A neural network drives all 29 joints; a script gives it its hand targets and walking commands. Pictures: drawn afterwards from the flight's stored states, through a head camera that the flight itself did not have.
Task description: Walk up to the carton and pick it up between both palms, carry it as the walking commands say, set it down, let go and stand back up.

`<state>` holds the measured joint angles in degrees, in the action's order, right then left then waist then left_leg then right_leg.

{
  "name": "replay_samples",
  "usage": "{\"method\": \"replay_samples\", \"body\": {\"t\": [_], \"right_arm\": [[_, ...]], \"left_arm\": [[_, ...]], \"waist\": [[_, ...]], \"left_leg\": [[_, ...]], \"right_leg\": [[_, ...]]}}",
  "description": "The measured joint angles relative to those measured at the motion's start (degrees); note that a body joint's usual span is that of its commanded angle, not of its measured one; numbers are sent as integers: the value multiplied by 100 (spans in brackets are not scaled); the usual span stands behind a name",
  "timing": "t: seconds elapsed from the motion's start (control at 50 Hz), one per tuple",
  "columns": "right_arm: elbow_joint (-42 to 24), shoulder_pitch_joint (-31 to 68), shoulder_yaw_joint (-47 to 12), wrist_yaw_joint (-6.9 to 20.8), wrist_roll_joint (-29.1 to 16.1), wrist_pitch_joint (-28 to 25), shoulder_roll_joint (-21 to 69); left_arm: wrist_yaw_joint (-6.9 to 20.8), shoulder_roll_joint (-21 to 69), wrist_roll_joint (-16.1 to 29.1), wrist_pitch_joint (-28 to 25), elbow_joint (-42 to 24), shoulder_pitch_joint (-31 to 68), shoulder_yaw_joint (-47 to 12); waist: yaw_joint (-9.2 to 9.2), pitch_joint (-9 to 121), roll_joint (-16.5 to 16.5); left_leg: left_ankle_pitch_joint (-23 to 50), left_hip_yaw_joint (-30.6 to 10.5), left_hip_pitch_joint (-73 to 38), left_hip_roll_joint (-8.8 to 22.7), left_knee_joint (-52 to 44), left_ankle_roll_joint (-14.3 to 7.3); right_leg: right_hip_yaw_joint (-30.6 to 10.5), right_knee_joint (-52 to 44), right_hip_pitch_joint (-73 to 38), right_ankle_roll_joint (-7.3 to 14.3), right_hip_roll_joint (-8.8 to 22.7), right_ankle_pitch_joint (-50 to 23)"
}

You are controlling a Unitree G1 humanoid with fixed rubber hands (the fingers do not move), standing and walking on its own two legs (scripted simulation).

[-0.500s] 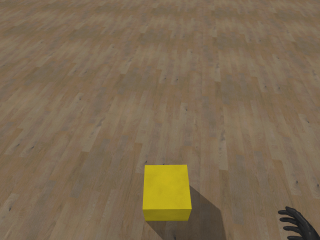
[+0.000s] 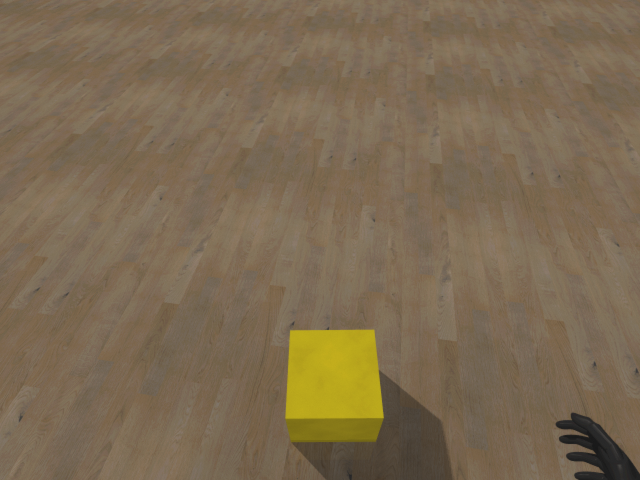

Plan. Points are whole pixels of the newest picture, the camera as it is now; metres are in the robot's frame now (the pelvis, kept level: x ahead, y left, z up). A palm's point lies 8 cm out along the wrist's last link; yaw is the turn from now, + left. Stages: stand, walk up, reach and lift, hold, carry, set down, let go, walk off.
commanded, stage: walk up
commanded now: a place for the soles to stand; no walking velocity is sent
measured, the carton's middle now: (332, 385) +0.51 -0.02 -0.64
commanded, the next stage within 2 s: none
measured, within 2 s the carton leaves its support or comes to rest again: neither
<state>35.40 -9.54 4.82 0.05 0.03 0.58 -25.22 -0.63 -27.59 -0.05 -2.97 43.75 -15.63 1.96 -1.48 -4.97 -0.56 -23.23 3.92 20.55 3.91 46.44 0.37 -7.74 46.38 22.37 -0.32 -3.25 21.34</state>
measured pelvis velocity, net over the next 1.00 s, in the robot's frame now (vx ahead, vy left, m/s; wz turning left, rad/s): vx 0.00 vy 0.00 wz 0.00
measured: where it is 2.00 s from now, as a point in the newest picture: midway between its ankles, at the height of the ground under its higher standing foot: outside the picture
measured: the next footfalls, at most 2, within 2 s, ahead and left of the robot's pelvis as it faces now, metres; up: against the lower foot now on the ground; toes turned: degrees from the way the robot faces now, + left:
none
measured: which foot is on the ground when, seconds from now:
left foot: down 0.00-1.00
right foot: down 0.00-1.00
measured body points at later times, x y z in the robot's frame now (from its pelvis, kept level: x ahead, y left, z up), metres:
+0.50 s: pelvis +0.00 +0.00 +0.00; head +0.02 +0.00 +0.45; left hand +0.11 +0.34 -0.09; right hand +0.16 -0.33 -0.06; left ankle +0.02 +0.13 -0.70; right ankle +0.04 -0.13 -0.70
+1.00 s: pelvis +0.00 +0.00 +0.00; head +0.02 +0.00 +0.45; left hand +0.11 +0.34 -0.09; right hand +0.16 -0.33 -0.06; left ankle +0.02 +0.13 -0.70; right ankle +0.04 -0.13 -0.70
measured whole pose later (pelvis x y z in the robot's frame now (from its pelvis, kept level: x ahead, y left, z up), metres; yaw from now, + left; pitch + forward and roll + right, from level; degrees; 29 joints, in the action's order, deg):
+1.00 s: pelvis +0.00 +0.00 +0.00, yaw +0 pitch -3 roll +0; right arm 35.4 -9.5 4.8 0.1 0.0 0.6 -25.2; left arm -0.6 -27.6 -0.1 -3.0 43.7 -15.6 2.0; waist -1.5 -5.0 -0.6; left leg -23.2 3.9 20.5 3.9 46.4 0.4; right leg -7.8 46.4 22.4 -0.3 -3.2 21.3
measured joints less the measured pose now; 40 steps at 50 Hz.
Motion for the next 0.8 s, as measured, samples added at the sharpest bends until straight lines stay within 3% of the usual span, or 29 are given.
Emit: {"method": "replay_samples", "body": {"t": [0.8], "right_arm": [[0,0,0,0,0,0,0]], "left_arm": [[0,0,0,0,0,0,0]], "waist": [[3,0,0]], "left_leg": [[0,0,-5,0,-3,4]], "right_leg": [[-1,0,0,0,0,-1]]}}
